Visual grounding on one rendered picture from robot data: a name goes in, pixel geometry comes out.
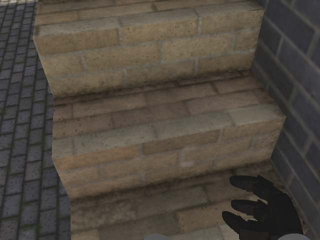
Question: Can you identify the robot right hand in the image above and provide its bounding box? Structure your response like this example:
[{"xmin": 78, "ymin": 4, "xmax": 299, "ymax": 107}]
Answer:
[{"xmin": 222, "ymin": 175, "xmax": 305, "ymax": 240}]

